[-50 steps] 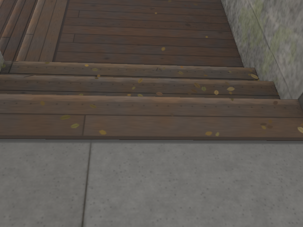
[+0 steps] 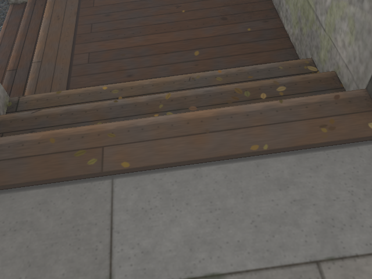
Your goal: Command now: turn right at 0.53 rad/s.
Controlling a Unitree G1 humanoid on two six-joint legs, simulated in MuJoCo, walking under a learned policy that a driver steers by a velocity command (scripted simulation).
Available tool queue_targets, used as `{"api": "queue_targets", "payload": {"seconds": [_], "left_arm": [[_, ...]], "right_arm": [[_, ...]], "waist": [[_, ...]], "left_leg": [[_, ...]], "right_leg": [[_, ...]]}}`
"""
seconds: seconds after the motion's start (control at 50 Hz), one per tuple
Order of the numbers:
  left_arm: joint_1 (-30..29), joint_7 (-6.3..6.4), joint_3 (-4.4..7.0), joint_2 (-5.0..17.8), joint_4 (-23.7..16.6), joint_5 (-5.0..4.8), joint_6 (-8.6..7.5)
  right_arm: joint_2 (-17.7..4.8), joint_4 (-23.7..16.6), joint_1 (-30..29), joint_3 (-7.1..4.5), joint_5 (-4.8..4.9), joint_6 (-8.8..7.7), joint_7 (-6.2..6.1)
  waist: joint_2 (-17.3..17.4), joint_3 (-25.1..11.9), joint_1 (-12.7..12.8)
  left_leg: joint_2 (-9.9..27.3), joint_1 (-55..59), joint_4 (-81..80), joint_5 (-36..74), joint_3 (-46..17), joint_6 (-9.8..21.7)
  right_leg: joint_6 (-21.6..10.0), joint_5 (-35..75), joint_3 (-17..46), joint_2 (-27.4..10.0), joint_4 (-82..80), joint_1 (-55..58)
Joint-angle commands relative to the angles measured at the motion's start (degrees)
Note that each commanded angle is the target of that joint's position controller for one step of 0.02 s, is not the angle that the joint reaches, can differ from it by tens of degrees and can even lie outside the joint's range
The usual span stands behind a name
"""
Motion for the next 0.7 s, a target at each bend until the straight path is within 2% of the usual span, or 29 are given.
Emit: {"api": "queue_targets", "payload": {"seconds": [0.02,0.06,0.12,0.2,0.26,0.3,0.32,0.34,0.36,0.38,0.4,0.42,0.44,0.5,0.54,0.56,0.58,0.6,0.62,0.64,0.66,0.7], "left_arm": [[-2.9,1.55,2.08,9.4,-5.0,-0.44,-0.65],[-2.5,2.15,1.83,8.8,-5.4,-0.15,-0.42],[-1.7,2.57,1.52,8.3,-5.2,-0.06,-0.11],[-1.9,2.21,1.41,8.7,-4.8,0.50,0.35],[-3.5,1.53,-0.10,5.3,-3.8,1.03,0.26],[-4.5,1.11,-0.76,4.4,-2.6,0.93,0.02],[-3.3,0.96,-0.86,4.3,-1.7,0.83,-0.28],[-1.6,0.97,-0.73,4.8,-1.1,1.26,-0.82],[1.0,1.00,-0.13,6.3,-1.0,1.99,-1.29],[0.4,1.24,-0.07,5.8,-1.3,1.95,-1.45],[-2.2,1.68,0.11,6.4,-1.6,1.87,-1.33],[-3.5,2.09,0.36,6.0,-2.1,1.55,-1.00],[-3.6,2.40,0.54,5.6,-2.2,1.26,-0.45],[-2.3,2.37,1.17,4.9,-2.9,1.02,0.24],[-1.4,2.05,1.77,5.3,-3.1,0.89,0.25],[-0.6,1.95,2.15,6.1,-3.1,0.90,0.28],[0.0,1.89,2.56,7.6,-3.0,0.96,0.22],[-1.1,2.08,2.54,7.8,-3.4,1.03,-0.06],[-0.6,2.34,2.15,7.1,-3.9,1.30,-0.54],[-1.8,2.54,1.94,6.8,-4.2,1.22,-0.92],[-3.8,2.61,2.13,7.3,-4.2,0.64,-1.12],[-4.4,2.76,2.63,8.7,-3.7,0.33,-0.89]], "right_arm": [[-5.6,-4.0,-0.9,-1.76,-0.08,-1.03,-0.18],[-4.7,-3.3,0.2,-1.43,0.30,-1.16,0.15],[-3.5,-3.0,-0.8,-0.77,0.38,-1.18,0.27],[-3.4,-3.0,-1.7,-0.27,0.53,-1.59,0.82],[-2.7,-1.8,0.1,0.33,0.65,-2.02,1.50],[-1.8,-0.9,1.8,0.77,0.71,-2.43,2.01],[-2.2,-0.9,1.9,0.90,0.34,-2.66,2.18],[-4.8,-1.7,1.4,0.61,-0.25,-2.84,2.01],[-9.5,-2.8,0.6,-0.28,-0.19,-2.79,1.74],[-10.5,-2.1,0.2,-0.88,0.61,-2.63,1.96],[-8.8,-2.6,0.1,-0.66,0.94,-2.62,2.23],[-7.5,-2.6,0.0,-0.25,0.78,-2.68,2.25],[-7.3,-3.0,-0.2,-0.13,0.76,-2.79,2.24],[-7.7,-4.0,0.7,-0.41,1.12,-2.57,1.84],[-7.1,-5.2,0.7,-0.37,1.34,-1.95,1.53],[-6.3,-5.6,1.0,-0.19,1.38,-1.64,1.44],[-5.6,-6.0,2.0,-0.02,1.26,-1.29,1.49],[-5.5,-6.1,2.9,-0.20,0.97,-0.97,1.66],[-7.0,-6.5,1.9,-0.87,1.03,-0.68,1.90],[-7.4,-6.4,2.0,-1.42,1.51,-0.24,2.08],[-6.1,-6.3,2.2,-1.08,1.77,0.24,2.21],[-3.9,-6.8,0.6,-0.12,1.61,0.61,2.50]], "waist": [[-8.9,-6.9,-1.1],[-8.5,-8.3,-1.1],[-8.8,-8.1,0.1],[-10.2,-6.3,1.3],[-9.9,-6.6,1.2],[-9.0,-6.1,-0.5],[-7.7,-5.4,-1.1],[-5.5,-5.8,-0.3],[0.2,-5.9,2.6],[5.2,-6.1,3.0],[5.8,-5.5,1.2],[6.6,-5.7,1.0],[7.1,-5.5,0.9],[5.2,-6.2,0.6],[0.2,-6.2,0.3],[-3.8,-6.1,0.2],[-9.0,-6.0,-0.2],[-13.5,-6.5,-0.6],[-11.6,-6.3,0.4],[-7.3,-5.9,-0.3],[-5.7,-4.7,-1.3],[-7.2,-4.2,-0.3]], "left_leg": [[0.5,-6.8,3.8,6.6,-3.2,-0.9],[-0.1,-6.0,1.2,8.9,-2.7,-1.7],[0.4,-4.7,-7.2,10.2,-2.4,-2.6],[1.0,1.1,-15.8,8.8,-1.9,-2.4],[2.1,8.3,-23.5,9.1,-1.0,-1.7],[1.3,14.8,-33.5,15.4,0.3,-0.6],[1.2,17.8,-39.9,21.9,0.0,0.3],[3.6,19.9,-39.7,29.6,-3.6,1.6],[7.0,19.3,-36.9,39.0,-7.4,3.9],[7.0,15.8,-37.0,34.0,-8.8,6.9],[7.2,13.0,-39.0,29.5,-11.2,8.2],[7.7,12.0,-39.8,28.3,-12.9,8.4],[7.6,11.4,-39.5,28.7,-14.0,8.6],[6.5,9.6,-37.0,27.1,-15.2,8.5],[3.2,6.3,-32.3,23.7,-12.5,6.6],[0.6,3.5,-27.8,20.6,-9.3,4.8],[-1.8,0.9,-22.0,15.9,-5.3,2.9],[-2.0,-1.3,-13.1,0.8,-2.1,1.6],[-0.4,-4.4,-1.8,-6.7,-2.7,0.7],[0.7,-5.9,3.6,-7.0,-3.7,0.2],[2.3,-6.8,1.8,-4.3,-3.9,0.0],[3.1,-5.5,-4.0,0.8,-1.0,-0.7]], "right_leg": [[-9.0,19.1,18.8,-13.6,-13.2,9.3],[-9.4,19.4,17.6,-13.0,-13.1,10.7],[-9.3,15.9,17.5,-12.5,-13.1,11.8],[-9.9,10.8,18.8,-12.4,-13.1,8.4],[-9.6,10.5,17.6,-12.3,-12.5,6.3],[-8.1,10.2,16.0,-11.3,-11.1,4.4],[-6.2,9.7,15.1,-10.1,-10.7,3.7],[-3.6,7.7,14.0,-8.4,-9.1,3.3],[-1.4,3.4,10.4,-4.3,-6.0,3.0],[0.8,2.0,5.3,-0.8,-4.7,4.2],[2.1,2.1,3.2,-0.1,-2.4,5.8],[2.3,2.7,2.2,-0.2,-1.0,6.4],[2.1,3.5,1.9,-0.3,-0.2,6.3],[0.9,4.2,1.7,-1.2,-0.4,7.0],[-1.0,5.7,4.2,-4.2,-3.8,8.5],[-3.3,7.8,7.9,-7.8,-6.8,10.0],[-7.2,12.7,14.0,-14.3,-10.3,11.2],[-12.0,19.5,19.3,-21.3,-11.9,11.4],[-15.5,26.5,22.0,-25.6,-12.7,11.5],[-15.8,28.7,20.0,-25.8,-12.4,11.3],[-13.5,26.9,15.6,-23.5,-12.4,11.2],[-11.0,27.2,8.6,-19.6,-12.3,11.8]]}}
Velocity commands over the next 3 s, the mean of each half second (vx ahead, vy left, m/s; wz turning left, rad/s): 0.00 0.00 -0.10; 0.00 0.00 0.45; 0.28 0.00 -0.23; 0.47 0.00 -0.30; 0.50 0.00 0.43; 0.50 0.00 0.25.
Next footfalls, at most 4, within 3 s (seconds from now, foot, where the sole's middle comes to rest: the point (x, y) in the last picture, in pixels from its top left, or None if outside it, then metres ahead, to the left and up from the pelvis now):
0.34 left None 0.07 0.15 -0.77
0.86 left None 0.03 0.18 -0.77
1.50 right None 0.20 -0.06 -0.77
2.02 left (187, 241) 0.58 0.10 -0.79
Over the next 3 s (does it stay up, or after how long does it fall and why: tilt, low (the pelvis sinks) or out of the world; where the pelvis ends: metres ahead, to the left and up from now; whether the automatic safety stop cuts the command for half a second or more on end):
stays up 0.94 0.11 -0.02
